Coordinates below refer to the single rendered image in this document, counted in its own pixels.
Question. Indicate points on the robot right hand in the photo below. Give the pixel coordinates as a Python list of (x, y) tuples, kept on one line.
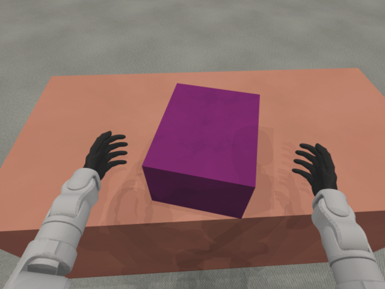
[(322, 168)]

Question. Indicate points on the robot left hand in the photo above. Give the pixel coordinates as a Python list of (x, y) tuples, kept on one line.
[(99, 154)]

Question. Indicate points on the carton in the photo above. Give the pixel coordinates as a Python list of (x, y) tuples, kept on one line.
[(204, 153)]

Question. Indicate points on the robot left upper arm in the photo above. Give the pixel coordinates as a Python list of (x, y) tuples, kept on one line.
[(32, 280)]

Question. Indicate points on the right robot forearm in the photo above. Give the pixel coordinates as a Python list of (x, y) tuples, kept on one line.
[(348, 252)]

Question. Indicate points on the pedestal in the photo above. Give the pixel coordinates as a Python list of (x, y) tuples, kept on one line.
[(128, 233)]

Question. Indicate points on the left robot forearm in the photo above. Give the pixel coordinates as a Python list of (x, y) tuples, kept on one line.
[(53, 251)]

